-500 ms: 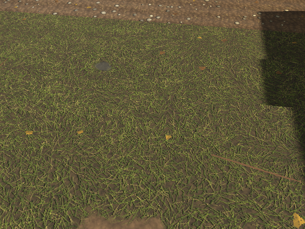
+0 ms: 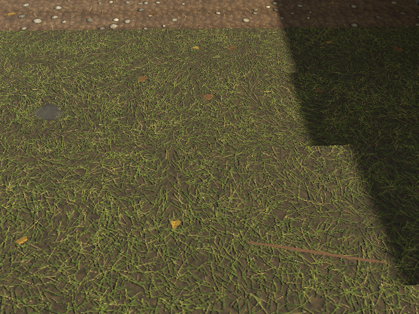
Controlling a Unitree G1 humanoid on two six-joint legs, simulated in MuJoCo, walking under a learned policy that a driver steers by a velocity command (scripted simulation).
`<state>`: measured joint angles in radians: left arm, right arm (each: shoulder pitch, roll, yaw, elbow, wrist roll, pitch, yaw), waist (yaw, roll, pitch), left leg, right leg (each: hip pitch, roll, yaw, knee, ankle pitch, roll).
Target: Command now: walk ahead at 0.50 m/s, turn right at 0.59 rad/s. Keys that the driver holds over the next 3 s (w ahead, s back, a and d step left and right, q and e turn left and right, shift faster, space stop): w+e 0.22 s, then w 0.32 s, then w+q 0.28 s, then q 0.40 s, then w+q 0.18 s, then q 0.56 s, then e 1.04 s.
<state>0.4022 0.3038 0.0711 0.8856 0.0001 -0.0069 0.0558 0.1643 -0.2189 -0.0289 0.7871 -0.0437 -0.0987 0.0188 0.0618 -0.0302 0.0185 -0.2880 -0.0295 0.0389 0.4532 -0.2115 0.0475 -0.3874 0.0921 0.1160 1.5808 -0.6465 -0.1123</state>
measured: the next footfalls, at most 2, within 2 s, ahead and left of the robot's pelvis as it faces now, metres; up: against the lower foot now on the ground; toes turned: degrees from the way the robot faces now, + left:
right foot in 0.34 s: +0.30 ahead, -0.13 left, +0.00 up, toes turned -15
left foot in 0.94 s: +0.53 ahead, +0.00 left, +0.00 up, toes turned -2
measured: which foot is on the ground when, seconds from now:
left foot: down 0.00-0.34, up 0.36-0.92, down 0.94-1.00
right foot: up 0.00-0.32, down 0.34-0.94, up 0.96-1.00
